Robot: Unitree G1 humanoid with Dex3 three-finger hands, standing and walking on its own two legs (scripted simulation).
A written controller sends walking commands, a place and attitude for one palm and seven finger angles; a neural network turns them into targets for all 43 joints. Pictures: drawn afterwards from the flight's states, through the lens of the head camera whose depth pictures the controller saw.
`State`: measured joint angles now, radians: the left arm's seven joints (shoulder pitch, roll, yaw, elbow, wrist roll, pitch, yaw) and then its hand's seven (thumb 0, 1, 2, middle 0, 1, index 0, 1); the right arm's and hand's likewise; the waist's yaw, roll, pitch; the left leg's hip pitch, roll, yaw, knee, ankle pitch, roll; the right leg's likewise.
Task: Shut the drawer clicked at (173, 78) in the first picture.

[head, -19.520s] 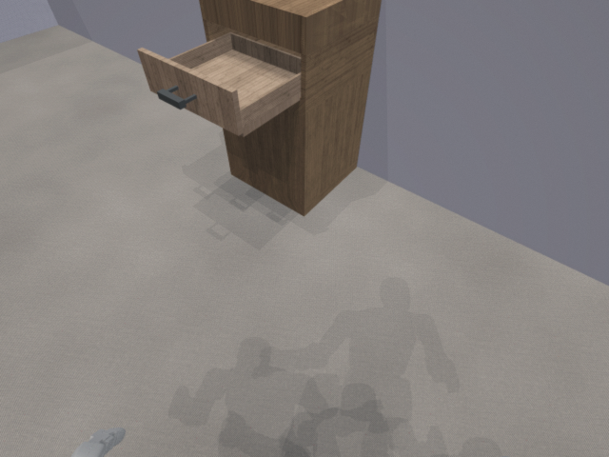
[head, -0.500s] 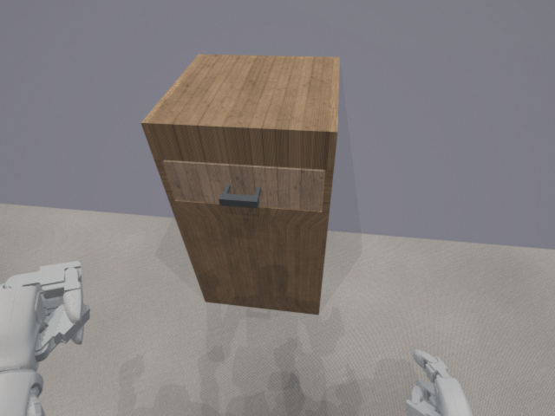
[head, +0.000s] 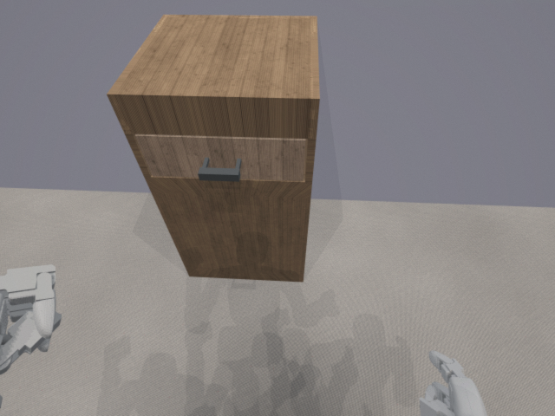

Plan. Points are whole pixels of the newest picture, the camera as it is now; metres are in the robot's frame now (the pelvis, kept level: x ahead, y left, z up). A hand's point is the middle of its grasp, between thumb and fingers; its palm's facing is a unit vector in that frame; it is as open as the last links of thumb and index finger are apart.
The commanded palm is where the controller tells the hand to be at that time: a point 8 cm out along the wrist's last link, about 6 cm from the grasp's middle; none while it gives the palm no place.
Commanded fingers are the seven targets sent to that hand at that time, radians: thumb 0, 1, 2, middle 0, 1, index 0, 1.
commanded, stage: step back with the hand held close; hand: left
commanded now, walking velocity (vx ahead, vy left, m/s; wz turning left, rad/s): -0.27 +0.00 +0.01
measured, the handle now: (221, 168) +0.69 +0.19 -0.11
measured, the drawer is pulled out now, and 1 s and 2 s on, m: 0.00 0.00 0.00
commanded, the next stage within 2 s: stop stepping back and stand still in 1.06 s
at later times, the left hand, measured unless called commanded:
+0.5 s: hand out of the picture +0.12 +0.26 +0.16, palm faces +0.39 -0.75 -0.53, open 3.3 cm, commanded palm +0.05 +0.30 +0.17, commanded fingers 0.00 0.90 0.90 -1.40 -1.60 -1.40 -1.60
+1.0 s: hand out of the picture +0.05 +0.29 +0.17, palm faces +0.41 -0.79 -0.45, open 3.3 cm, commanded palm -0.01 +0.32 +0.17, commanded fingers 0.00 0.90 0.90 -1.40 -1.60 -1.40 -1.60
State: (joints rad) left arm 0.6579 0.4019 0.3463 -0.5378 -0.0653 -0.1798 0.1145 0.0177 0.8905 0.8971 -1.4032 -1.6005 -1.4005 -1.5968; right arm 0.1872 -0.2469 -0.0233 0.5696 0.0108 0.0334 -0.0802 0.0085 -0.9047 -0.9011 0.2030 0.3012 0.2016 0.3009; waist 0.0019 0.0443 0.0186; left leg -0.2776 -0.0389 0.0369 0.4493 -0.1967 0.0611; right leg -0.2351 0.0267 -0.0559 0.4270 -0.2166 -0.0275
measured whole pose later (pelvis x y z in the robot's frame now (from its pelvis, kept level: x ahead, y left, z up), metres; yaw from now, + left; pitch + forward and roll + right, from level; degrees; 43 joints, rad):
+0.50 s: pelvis -0.06 +0.01 -0.01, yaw +4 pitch +1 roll -2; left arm 0.61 0.42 0.41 -0.60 0.01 -0.25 0.13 0.02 0.89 0.90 -1.41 -1.60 -1.40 -1.60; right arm 0.20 -0.23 -0.01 0.55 -0.01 -0.03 -0.08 0.01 -0.90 -0.90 0.21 0.30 0.21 0.30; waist 0.00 0.01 0.04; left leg -0.44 -0.06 0.00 0.55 -0.14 0.09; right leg -0.34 0.08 0.06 0.56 -0.25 -0.01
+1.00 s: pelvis -0.13 +0.03 -0.01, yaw +3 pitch +6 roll -7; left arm 0.60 0.46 0.45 -0.67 -0.03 -0.30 0.13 0.02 0.89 0.90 -1.41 -1.60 -1.40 -1.60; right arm 0.20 -0.17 -0.01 0.62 -0.03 -0.11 -0.04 0.01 -0.90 -0.90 0.21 0.30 0.20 0.30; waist 0.01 0.00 -0.04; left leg -0.53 0.04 0.04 0.36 0.05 0.09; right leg -0.21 0.10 0.00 0.85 -0.52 -0.02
